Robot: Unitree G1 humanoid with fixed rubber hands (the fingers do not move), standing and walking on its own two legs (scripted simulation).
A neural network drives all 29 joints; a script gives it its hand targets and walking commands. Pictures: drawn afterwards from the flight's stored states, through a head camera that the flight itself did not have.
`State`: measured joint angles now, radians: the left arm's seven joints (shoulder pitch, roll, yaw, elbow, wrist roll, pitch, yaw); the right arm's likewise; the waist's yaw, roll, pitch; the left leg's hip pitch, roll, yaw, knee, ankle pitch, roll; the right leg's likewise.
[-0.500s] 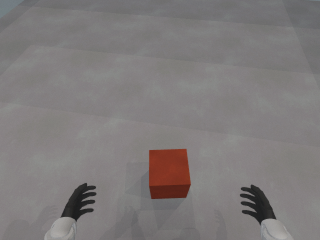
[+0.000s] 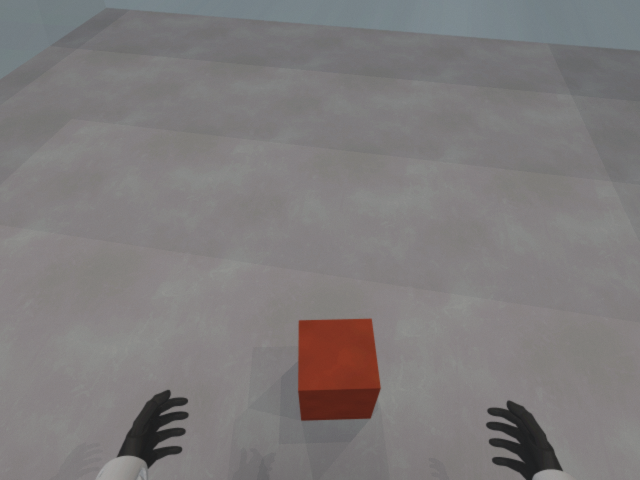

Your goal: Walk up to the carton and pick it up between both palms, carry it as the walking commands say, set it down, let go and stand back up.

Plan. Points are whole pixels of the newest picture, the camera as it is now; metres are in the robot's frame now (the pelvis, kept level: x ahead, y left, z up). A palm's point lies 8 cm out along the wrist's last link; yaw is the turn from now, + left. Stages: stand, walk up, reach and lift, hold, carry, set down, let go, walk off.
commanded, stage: stand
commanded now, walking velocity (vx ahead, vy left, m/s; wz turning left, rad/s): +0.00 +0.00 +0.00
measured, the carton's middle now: (335, 370) +0.53 +0.00 -0.65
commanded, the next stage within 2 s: none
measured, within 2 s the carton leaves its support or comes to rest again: neither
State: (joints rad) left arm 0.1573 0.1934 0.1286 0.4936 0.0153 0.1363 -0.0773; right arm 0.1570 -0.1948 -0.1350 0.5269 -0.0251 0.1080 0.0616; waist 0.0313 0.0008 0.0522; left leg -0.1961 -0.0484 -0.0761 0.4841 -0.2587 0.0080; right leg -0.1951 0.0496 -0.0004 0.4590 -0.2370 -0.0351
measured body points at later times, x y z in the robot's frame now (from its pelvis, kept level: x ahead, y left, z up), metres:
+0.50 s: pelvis +0.04 +0.00 +0.00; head +0.07 +0.00 +0.45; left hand +0.20 +0.27 -0.09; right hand +0.23 -0.28 -0.07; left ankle +0.00 +0.11 -0.74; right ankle +0.01 -0.10 -0.74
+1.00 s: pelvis +0.03 +0.00 +0.00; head +0.02 +0.00 +0.45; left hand +0.19 +0.28 -0.08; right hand +0.22 -0.29 -0.05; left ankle +0.00 +0.11 -0.74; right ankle +0.01 -0.10 -0.74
